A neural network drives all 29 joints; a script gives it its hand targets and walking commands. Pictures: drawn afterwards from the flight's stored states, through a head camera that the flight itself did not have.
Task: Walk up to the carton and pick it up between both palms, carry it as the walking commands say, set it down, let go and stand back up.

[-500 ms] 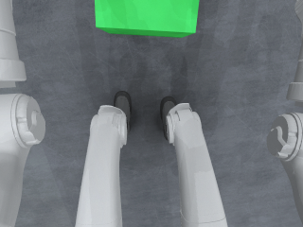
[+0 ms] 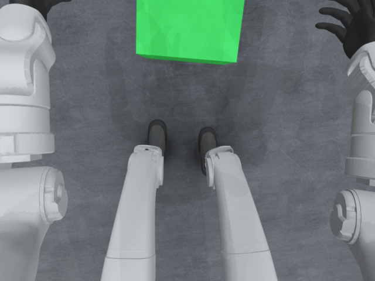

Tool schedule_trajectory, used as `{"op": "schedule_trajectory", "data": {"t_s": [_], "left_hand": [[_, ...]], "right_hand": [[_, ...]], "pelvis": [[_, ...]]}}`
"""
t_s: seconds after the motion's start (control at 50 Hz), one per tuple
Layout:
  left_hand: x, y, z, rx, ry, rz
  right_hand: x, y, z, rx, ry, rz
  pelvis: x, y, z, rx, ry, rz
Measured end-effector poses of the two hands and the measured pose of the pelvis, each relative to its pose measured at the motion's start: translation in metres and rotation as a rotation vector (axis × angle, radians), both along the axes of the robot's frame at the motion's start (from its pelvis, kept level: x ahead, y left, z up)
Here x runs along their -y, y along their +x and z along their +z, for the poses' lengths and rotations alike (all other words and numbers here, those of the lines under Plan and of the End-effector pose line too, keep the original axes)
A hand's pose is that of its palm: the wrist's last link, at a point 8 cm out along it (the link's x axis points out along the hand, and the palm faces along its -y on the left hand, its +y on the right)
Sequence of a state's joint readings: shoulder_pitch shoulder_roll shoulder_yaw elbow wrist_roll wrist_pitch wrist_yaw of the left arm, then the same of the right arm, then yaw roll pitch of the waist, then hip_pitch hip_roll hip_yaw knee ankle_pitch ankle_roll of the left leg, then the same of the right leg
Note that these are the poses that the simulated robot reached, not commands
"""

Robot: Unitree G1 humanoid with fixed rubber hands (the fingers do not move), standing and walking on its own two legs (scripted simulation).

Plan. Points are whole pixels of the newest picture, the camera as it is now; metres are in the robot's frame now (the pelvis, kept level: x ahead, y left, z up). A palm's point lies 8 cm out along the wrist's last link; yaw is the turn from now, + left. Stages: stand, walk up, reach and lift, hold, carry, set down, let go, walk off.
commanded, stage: let go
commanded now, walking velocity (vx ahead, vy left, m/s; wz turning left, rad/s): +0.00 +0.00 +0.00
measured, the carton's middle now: (189, 12) +0.60 -0.02 -0.56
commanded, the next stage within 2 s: stand in 1.20 s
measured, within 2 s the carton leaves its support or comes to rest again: neither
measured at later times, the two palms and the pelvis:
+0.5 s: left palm out of the picture +0.32 +0.24 -0.02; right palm out of the picture +0.30 -0.25 +0.00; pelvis +0.03 +0.01 +0.06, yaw +0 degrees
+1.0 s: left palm out of the picture +0.26 +0.25 +0.02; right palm out of the picture +0.25 -0.23 +0.04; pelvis +0.09 +0.02 +0.10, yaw +1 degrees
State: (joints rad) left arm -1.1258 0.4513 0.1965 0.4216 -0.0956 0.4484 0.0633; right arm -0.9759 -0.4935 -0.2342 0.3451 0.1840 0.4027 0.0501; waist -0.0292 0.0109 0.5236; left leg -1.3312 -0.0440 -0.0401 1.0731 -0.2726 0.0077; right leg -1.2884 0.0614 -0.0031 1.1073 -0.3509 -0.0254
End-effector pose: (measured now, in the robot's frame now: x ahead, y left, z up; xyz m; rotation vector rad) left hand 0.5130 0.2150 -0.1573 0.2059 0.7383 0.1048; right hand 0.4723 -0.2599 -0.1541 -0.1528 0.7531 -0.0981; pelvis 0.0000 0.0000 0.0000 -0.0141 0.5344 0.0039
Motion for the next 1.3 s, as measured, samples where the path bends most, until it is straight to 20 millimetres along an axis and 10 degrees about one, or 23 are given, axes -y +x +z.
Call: {"op": "schedule_trajectory", "data": {"t_s": [0.36,0.72,1.3], "left_hand": [[-0.021,-0.168,0.097,-0.082,-0.006,0.001],[-0.037,-0.24,0.169,-0.092,-0.016,0.016],[-0.04,-0.272,0.174,-0.124,-0.002,0.028]], "right_hand": [[-0.005,-0.15,0.109,-0.079,-0.008,0.049],[-0.024,-0.221,0.182,-0.102,-0.022,0.041],[-0.009,-0.237,0.183,-0.109,-0.1,-0.011]], "pelvis": [[-0.004,0.012,0.039,0.199,-0.006,0.007],[-0.015,0.08,0.094,0.373,-0.015,0.015],[-0.009,0.093,0.101,0.462,-0.004,0.015]]}}
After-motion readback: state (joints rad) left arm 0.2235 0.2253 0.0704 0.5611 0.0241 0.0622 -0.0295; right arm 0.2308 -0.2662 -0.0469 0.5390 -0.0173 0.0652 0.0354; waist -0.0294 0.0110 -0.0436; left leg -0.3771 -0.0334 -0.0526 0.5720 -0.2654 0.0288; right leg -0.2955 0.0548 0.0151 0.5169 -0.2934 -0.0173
